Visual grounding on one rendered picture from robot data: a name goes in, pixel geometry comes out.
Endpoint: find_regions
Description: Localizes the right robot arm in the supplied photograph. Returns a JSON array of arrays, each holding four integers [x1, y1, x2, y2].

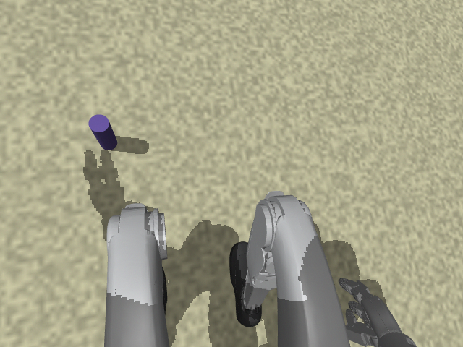
[[378, 332, 417, 347]]

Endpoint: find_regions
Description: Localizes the right robot hand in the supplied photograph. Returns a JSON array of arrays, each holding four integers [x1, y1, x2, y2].
[[339, 278, 402, 347]]

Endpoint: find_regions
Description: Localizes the can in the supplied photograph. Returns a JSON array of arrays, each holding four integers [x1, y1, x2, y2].
[[88, 114, 117, 150]]

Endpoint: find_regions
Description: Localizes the right robot foot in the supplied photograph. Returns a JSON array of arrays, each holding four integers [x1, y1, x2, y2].
[[229, 242, 262, 327]]

